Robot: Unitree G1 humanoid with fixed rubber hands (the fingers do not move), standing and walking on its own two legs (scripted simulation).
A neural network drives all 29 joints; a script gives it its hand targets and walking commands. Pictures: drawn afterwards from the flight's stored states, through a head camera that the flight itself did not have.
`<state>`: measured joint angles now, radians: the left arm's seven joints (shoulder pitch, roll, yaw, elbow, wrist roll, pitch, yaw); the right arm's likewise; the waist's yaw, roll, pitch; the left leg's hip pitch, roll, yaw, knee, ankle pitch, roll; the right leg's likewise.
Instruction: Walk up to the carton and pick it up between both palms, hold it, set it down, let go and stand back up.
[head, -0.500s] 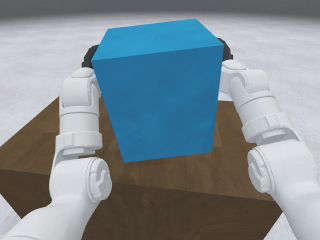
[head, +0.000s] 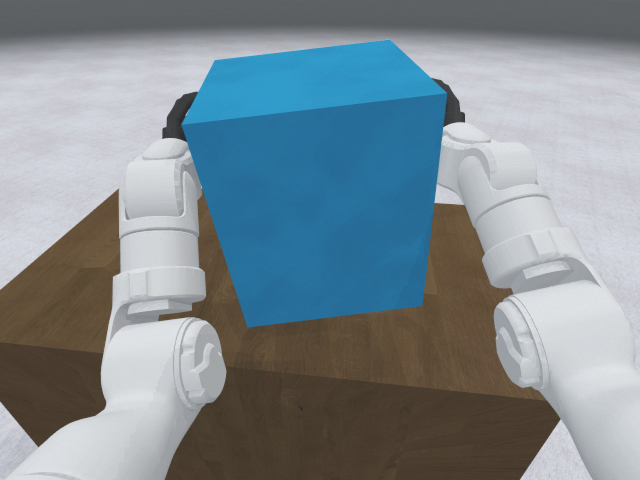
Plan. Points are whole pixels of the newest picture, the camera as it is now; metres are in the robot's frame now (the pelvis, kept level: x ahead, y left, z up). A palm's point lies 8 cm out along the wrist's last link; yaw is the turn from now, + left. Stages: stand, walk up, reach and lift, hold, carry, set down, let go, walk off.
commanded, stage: hold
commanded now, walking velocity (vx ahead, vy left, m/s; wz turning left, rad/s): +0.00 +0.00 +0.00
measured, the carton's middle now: (318, 183) +0.37 +0.00 +0.26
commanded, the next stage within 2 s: set down in 1.38 s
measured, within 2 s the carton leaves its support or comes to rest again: neither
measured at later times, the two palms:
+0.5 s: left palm (178, 158) +0.38 +0.16 +0.30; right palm (440, 144) +0.37 -0.14 +0.31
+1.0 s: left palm (177, 156) +0.37 +0.16 +0.30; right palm (444, 142) +0.36 -0.15 +0.31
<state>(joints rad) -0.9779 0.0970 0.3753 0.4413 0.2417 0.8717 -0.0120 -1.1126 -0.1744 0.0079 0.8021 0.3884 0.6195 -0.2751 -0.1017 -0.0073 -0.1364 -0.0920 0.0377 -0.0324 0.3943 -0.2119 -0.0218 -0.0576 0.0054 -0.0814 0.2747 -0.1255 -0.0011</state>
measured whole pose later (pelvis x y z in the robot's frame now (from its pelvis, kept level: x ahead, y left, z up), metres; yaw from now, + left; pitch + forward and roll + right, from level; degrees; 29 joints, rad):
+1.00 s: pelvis +0.00 +0.00 +0.00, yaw +0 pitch -5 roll -1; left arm -0.97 0.09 0.37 0.44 0.23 0.86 0.00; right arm -1.10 -0.17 0.02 0.78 0.38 0.62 -0.27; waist -0.09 -0.01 -0.14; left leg -0.09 0.04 -0.03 0.39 -0.21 -0.02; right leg -0.06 0.00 -0.08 0.28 -0.12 0.00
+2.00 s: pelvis +0.01 +0.00 +0.00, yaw +2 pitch -10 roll -2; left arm -0.86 0.06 0.33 0.34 0.32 0.60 -0.05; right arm -0.86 -0.07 -0.05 0.71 0.22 0.23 -0.21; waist -0.11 -0.08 0.06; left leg 0.02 0.03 -0.06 0.41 -0.25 -0.02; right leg 0.08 0.00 -0.11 0.25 -0.15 0.01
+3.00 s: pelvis +0.02 +0.01 +0.00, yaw +0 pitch -5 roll -1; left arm -0.89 0.06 0.36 0.72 0.28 0.36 0.01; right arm -0.88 0.00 -0.29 0.90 -0.03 0.14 -0.15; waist -0.06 -0.05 0.01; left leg -0.04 0.02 -0.02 0.35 -0.22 -0.01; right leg -0.02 -0.01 -0.07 0.25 -0.15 0.02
